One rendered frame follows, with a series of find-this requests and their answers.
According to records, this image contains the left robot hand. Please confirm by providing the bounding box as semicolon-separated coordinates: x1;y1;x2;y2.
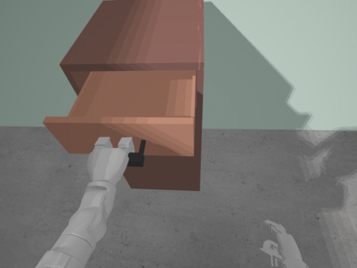
86;137;135;186

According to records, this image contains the cabinet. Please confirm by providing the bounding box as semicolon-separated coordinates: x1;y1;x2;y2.
59;0;204;191

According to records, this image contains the right robot hand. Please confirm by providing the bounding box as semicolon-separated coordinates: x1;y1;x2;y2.
260;220;302;268

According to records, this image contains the drawer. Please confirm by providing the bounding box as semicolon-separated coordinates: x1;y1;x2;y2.
43;70;196;156

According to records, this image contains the left robot forearm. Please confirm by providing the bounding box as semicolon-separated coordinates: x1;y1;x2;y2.
35;181;117;268

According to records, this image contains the handle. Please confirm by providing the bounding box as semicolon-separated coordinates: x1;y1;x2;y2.
127;140;146;167

